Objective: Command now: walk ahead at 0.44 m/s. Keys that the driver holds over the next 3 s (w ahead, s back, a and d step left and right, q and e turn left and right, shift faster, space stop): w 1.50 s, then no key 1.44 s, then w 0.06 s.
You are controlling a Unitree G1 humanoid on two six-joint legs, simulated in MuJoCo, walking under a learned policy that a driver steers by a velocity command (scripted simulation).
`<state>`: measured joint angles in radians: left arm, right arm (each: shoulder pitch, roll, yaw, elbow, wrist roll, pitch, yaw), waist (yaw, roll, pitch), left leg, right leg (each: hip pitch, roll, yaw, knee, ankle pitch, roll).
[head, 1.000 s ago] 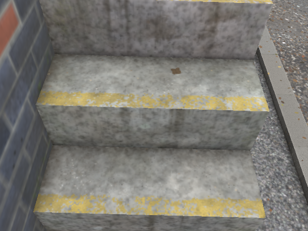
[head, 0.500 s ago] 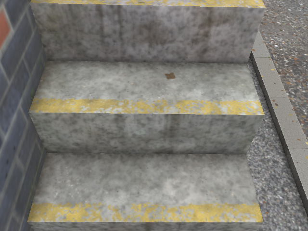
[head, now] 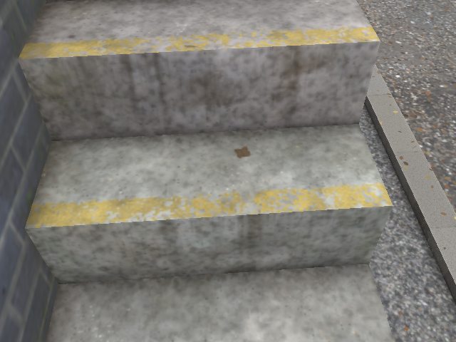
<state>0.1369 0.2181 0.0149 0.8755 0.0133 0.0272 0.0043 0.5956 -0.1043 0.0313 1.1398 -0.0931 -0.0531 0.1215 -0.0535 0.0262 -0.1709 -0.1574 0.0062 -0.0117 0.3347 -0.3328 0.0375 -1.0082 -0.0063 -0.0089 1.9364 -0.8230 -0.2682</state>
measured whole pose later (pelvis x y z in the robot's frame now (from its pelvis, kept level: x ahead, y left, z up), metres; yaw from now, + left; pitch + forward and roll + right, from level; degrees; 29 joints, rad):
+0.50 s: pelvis +0.19 +0.00 +0.18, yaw +1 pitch +2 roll -3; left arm 0.54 0.27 0.04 1.06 0.09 -0.16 -0.03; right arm -0.08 -0.20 -0.01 0.47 -0.01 0.00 -0.10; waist 0.04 -0.04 -0.01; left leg -1.32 -0.11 -0.15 2.30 -0.71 0.08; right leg -0.03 -0.01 -0.10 0.47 -0.46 0.03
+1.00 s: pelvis +0.46 +0.14 +0.41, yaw -1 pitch +8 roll -8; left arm 0.14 0.14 -0.04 0.75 -0.08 0.00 -0.05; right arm 0.66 -0.13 0.03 1.17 -0.06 -0.10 0.14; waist 0.00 0.03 -0.10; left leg -0.28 -0.04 -0.13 0.56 -0.40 0.05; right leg -1.72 -0.01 -0.03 2.38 -0.03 -0.19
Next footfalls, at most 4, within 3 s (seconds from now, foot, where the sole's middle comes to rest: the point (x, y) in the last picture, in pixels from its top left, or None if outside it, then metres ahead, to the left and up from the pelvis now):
0.04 right None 0.10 -0.14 -0.57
0.60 left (151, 335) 0.42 0.17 -0.37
1.16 right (181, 187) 0.62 0.09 -0.16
1.50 left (81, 36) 0.85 0.28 0.04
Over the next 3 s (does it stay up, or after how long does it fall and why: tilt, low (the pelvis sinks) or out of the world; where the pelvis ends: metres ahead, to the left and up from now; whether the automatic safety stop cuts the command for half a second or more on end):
stays up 0.89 0.04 0.81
